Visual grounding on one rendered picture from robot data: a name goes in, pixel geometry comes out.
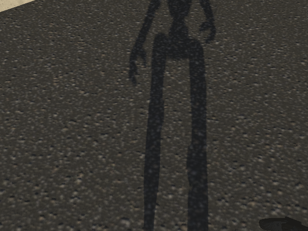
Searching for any robot right hand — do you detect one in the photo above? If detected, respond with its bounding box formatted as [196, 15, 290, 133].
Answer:
[259, 217, 308, 231]

